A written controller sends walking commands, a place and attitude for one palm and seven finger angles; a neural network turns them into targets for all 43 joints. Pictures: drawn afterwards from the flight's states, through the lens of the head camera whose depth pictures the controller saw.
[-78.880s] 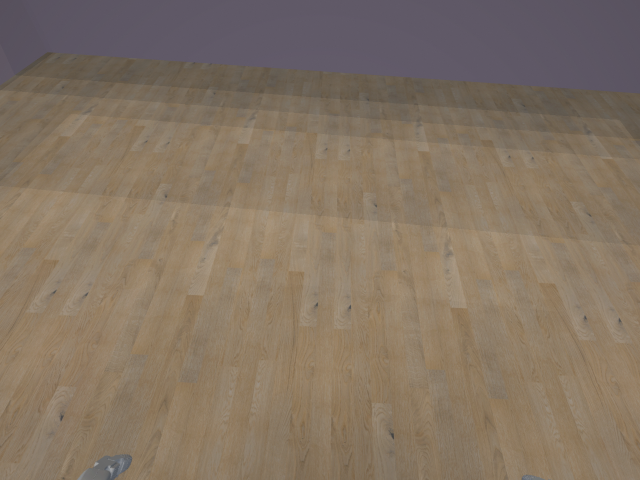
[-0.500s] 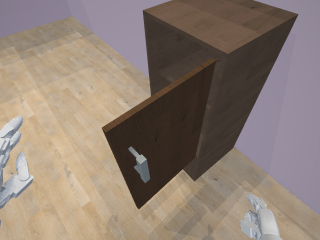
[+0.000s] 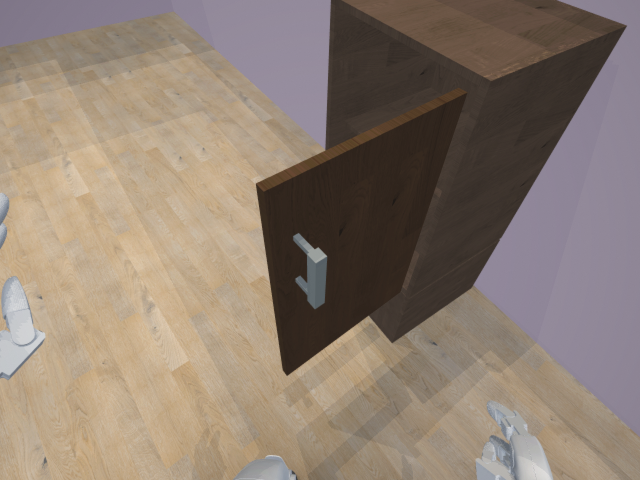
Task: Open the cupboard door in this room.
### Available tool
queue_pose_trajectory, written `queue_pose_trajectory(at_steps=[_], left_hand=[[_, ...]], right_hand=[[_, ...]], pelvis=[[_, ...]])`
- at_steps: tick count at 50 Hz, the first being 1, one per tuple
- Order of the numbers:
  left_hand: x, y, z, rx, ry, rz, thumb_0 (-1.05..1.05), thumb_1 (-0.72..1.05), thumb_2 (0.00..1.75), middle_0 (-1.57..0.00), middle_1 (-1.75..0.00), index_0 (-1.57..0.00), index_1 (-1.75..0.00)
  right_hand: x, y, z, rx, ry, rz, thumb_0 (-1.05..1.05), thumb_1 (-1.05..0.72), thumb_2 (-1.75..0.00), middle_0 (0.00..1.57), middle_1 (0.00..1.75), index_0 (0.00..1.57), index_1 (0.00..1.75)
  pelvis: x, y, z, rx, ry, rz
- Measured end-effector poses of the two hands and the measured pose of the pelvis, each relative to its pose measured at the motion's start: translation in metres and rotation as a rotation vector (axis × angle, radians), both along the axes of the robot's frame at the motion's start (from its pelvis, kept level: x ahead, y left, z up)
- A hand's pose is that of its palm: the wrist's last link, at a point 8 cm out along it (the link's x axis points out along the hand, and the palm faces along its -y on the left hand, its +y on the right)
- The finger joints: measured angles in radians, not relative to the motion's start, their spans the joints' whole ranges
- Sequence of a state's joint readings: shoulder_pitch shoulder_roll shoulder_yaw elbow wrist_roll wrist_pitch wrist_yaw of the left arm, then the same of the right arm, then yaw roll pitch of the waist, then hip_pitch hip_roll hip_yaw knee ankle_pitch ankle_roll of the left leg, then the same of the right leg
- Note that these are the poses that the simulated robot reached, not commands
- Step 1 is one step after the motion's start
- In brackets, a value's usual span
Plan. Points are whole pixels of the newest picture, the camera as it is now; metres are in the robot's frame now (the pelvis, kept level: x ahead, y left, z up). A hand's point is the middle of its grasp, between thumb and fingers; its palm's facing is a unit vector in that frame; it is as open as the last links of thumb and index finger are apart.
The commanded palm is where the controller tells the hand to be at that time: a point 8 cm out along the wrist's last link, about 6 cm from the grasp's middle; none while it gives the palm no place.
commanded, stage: step back with the hand held close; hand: left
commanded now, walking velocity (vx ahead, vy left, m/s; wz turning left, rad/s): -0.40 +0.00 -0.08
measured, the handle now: (308, 271) +0.40 +0.06 -0.01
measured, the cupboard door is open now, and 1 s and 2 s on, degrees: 94 94 94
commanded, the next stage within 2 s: stop stepping back and stand still in 0.30 s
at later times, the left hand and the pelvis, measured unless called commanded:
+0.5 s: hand (23, 398) +0.14 +0.24 +0.18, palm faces +0.33 -0.81 -0.49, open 7.4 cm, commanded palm +0.09 +0.29 +0.19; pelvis -0.07 +0.00 +0.01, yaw -4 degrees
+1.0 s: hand out of the picture +0.07 +0.23 +0.18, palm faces +0.44 -0.78 -0.45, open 7.4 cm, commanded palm +0.01 +0.27 +0.19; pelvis -0.13 -0.03 +0.01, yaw -1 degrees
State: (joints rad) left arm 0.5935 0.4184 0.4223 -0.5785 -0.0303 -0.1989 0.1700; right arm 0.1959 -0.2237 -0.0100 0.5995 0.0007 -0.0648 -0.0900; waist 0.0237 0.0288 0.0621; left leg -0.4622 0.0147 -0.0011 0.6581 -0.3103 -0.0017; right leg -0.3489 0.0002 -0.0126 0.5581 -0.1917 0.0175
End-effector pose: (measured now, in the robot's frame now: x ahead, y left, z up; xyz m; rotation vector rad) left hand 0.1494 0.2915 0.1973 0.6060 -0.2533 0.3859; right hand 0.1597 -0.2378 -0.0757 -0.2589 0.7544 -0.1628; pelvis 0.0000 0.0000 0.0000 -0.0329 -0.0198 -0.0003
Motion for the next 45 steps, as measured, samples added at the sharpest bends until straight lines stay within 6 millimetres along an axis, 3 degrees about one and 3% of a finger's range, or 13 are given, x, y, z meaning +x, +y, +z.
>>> queue_pose_trajectory(at_steps=[5,9,14,17,20,25,30,35,39,45], left_hand=[[-0.006,0.011,-0.001,-0.021,-0.070,-0.006,0.02,0.88,0.90,-0.21,-0.31,-0.21,-0.31],[-0.009,0.021,0.005,0.000,-0.086,0.011,0.02,0.88,0.90,-0.21,-0.31,-0.21,-0.31],[-0.029,0.011,0.005,-0.009,-0.060,-0.002,0.02,0.89,0.90,-0.20,-0.31,-0.21,-0.31],[-0.043,-0.009,-0.001,0.006,-0.033,-0.054,0.02,0.89,0.90,-0.20,-0.31,-0.20,-0.31],[-0.049,-0.023,-0.001,-0.021,-0.004,-0.107,0.02,0.89,0.90,-0.21,-0.31,-0.21,-0.31],[-0.044,-0.016,0.005,-0.011,-0.010,-0.127,0.01,0.88,0.90,-0.21,-0.31,-0.21,-0.31],[-0.042,-0.011,0.002,-0.021,0.011,-0.121,0.01,0.89,0.90,-0.21,-0.31,-0.21,-0.31],[-0.071,-0.028,0.001,-0.012,0.058,-0.133,0.02,0.89,0.90,-0.21,-0.31,-0.21,-0.31],[-0.101,-0.041,0.001,0.027,0.074,-0.119,0.02,0.89,0.90,-0.21,-0.31,-0.21,-0.31],[-0.122,-0.036,0.008,-0.014,0.002,-0.035,0.02,0.88,0.90,-0.21,-0.31,-0.21,-0.31]], right_hand=[[-0.016,0.004,-0.002,-0.038,0.002,-0.011,0.01,-0.90,-0.90,0.20,0.30,0.20,0.30],[-0.027,0.015,0.001,-0.006,-0.007,-0.008,0.01,-0.90,-0.90,0.20,0.30,0.20,0.30],[-0.037,0.022,0.006,0.054,-0.030,0.028,0.01,-0.90,-0.90,0.20,0.30,0.20,0.30],[-0.040,0.018,-0.001,0.072,-0.051,0.055,0.01,-0.90,-0.90,0.20,0.30,0.20,0.30],[-0.054,0.012,-0.005,0.057,0.000,0.043,0.01,-0.90,-0.90,0.20,0.30,0.20,0.30],[-0.075,0.000,0.008,0.012,0.002,-0.028,0.01,-0.90,-0.90,0.20,0.30,0.20,0.30],[-0.100,-0.009,0.025,0.012,-0.075,-0.063,0.01,-0.90,-0.90,0.20,0.30,0.20,0.30],[-0.135,-0.021,0.030,0.017,-0.102,-0.086,0.01,-0.90,-0.90,0.20,0.30,0.20,0.30],[-0.156,-0.035,0.015,0.020,-0.055,-0.085,0.01,-0.90,-0.90,0.20,0.30,0.20,0.30],[-0.184,-0.050,0.004,0.003,0.055,-0.092,0.01,-0.90,-0.90,0.20,0.30,0.20,0.30]], pelvis=[[-0.014,0.011,-0.005,-0.016,-0.012,0.001],[-0.029,0.007,0.000,-0.042,0.001,0.026],[-0.045,-0.003,0.002,-0.033,0.062,0.009],[-0.060,-0.011,-0.006,0.016,0.095,-0.037],[-0.068,-0.009,0.000,0.009,0.075,-0.047],[-0.071,-0.004,0.006,0.022,0.062,-0.070],[-0.094,-0.007,0.012,0.031,0.018,-0.073],[-0.111,-0.017,0.014,0.033,0.001,-0.073],[-0.125,-0.027,0.009,0.039,0.001,-0.060],[-0.133,-0.032,0.015,0.062,0.015,-0.062]])
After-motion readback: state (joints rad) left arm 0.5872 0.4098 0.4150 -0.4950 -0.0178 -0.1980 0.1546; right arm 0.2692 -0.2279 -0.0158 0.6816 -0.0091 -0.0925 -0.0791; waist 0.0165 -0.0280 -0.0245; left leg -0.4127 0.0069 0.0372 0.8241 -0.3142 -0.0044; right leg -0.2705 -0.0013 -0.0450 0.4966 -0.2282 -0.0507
